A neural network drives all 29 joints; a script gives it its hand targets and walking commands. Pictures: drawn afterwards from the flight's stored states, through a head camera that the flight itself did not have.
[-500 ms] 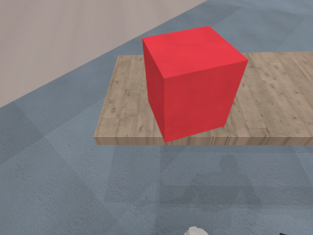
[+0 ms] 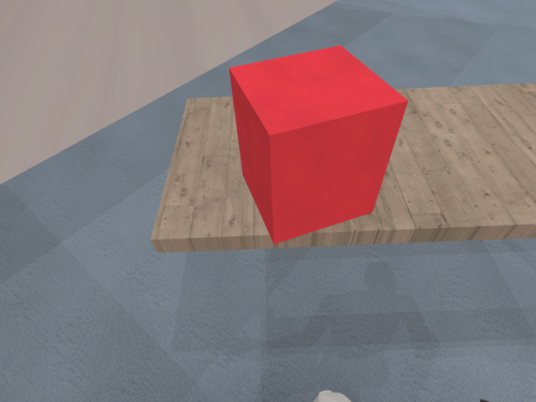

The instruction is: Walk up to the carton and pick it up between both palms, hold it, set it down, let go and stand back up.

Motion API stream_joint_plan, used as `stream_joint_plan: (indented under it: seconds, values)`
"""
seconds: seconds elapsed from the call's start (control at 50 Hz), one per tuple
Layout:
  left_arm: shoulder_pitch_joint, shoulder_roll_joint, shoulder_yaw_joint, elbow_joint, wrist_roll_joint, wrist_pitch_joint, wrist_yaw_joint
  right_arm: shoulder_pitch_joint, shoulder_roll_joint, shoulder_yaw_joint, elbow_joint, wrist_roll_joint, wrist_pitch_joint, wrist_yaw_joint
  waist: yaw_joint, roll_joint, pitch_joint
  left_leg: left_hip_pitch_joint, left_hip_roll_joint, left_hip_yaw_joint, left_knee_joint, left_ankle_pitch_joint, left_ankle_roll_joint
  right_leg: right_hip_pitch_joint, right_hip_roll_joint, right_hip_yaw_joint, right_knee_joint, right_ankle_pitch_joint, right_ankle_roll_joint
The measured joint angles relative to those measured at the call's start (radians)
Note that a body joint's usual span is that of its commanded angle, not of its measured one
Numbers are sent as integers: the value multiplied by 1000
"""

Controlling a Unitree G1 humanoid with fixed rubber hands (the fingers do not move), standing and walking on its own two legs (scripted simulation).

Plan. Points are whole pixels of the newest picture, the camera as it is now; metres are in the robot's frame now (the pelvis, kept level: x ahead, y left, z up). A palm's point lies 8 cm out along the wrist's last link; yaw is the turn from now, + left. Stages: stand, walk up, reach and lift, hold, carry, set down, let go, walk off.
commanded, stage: walk up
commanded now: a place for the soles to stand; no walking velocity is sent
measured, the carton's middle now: (306, 146) +0.54 -0.09 +0.09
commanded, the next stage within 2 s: none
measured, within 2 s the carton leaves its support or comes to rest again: neither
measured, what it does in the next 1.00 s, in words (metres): steps on the spot: right foot, then right foot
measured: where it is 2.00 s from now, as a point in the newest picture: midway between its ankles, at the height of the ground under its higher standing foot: outside the picture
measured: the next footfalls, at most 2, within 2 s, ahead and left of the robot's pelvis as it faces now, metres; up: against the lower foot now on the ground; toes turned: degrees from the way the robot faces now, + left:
right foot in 0.04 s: +0.10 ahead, -0.14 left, +0.00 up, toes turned +3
right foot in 0.98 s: +0.09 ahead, -0.12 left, +0.00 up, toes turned +2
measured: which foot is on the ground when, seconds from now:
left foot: down 0.00-1.00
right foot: up 0.00-0.02, down 0.04-0.74, up 0.76-0.96, down 0.98-1.00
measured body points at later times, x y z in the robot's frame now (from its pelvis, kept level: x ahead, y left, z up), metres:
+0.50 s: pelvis +0.01 +0.00 +0.00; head +0.03 -0.02 +0.45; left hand +0.08 +0.35 -0.07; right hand +0.09 -0.33 -0.11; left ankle +0.03 +0.11 -0.70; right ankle +0.06 -0.14 -0.70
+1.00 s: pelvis +0.00 +0.04 +0.00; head +0.02 +0.02 +0.45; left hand +0.10 +0.38 -0.08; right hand +0.07 -0.30 -0.11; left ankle +0.03 +0.13 -0.70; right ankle +0.05 -0.12 -0.70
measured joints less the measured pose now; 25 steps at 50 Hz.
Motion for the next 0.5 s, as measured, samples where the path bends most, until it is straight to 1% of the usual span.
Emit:
stream_joint_plan:
  seconds: [0.02,0.04,0.06,0.08,0.12,0.16,0.22,0.26,0.3,0.34,0.38,0.44,0.46,0.5]
  values:
    - [-4,0,0,0,0,0,0,0,0,0,1,0,0,0,2,-1,-1,0,0,2,0,-1,-3,19,0,0,-57,14,0]
    - [-9,0,0,0,0,-2,0,0,0,0,1,0,0,0,4,-1,1,0,0,3,1,-2,-6,34,0,0,-105,69,0]
    - [-12,-3,0,0,0,-6,0,0,0,0,2,0,0,0,9,3,1,1,3,1,5,-4,-5,36,4,-2,-117,127,2]
    - [-13,-5,0,0,5,-12,0,0,2,0,3,0,0,0,15,5,3,1,4,1,20,-7,-1,39,5,-2,-113,139,4]
    - [-9,-5,0,1,10,-15,0,0,3,0,3,0,1,0,30,6,4,1,4,-3,76,-71,-2,53,5,-1,-116,131,5]
    - [-3,-3,0,0,11,-15,0,0,1,0,3,0,1,0,44,8,3,0,4,-8,97,-111,-1,61,4,-2,-124,126,5]
    - [6,1,0,1,11,-15,0,0,-4,0,3,0,1,0,65,8,7,0,4,-10,94,-121,8,57,3,-2,-123,126,5]
    - [15,1,0,0,11,-15,0,0,-6,0,2,0,1,0,71,9,3,7,5,-12,32,-121,16,40,3,-3,-113,122,5]
    - [20,0,0,1,9,-10,-1,0,-5,0,4,0,0,0,71,5,11,10,4,-5,6,-12,6,32,2,-2,-79,102,1]
    - [35,-7,0,2,8,-5,-1,0,-3,0,4,0,0,0,61,1,2,10,3,3,5,-7,-1,9,5,-3,1,31,-1]
    - [38,-6,0,1,3,-5,-1,0,-3,0,4,0,0,0,47,1,-2,9,3,3,-7,-9,1,-5,5,-2,40,0,-1]
    - [38,-5,0,1,0,-5,-1,0,-3,0,4,0,0,0,32,-1,-1,9,3,6,-11,-10,4,14,5,-1,-23,-8,-1]
    - [38,-5,0,1,-1,-5,-1,0,-3,0,4,0,0,0,31,-1,-1,9,2,9,-11,-11,2,27,5,-1,-67,-4,-1]
    - [35,-6,0,1,-1,-12,-1,0,-3,0,4,0,0,0,28,4,1,10,4,9,-6,-11,2,47,6,-2,-132,129,2]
